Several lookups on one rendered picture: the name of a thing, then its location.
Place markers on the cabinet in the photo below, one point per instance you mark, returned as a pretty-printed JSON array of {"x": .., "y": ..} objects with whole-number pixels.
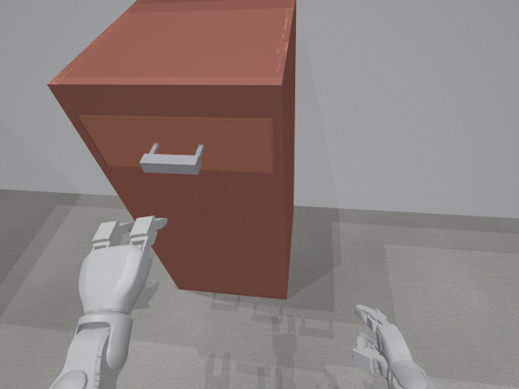
[{"x": 227, "y": 231}]

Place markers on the robot right hand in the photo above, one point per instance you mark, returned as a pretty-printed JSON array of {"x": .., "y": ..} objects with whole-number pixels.
[{"x": 375, "y": 355}]

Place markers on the right robot forearm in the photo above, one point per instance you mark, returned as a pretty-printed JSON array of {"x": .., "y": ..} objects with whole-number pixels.
[{"x": 405, "y": 374}]

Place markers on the drawer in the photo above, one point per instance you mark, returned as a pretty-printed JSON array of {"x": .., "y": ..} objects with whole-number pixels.
[{"x": 231, "y": 144}]

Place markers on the robot left hand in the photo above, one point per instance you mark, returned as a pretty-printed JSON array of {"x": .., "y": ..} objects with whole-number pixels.
[{"x": 113, "y": 277}]

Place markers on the left robot forearm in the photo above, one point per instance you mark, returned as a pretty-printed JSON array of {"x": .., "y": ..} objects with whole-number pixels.
[{"x": 97, "y": 353}]

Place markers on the handle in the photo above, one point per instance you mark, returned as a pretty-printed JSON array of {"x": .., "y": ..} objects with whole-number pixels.
[{"x": 181, "y": 164}]

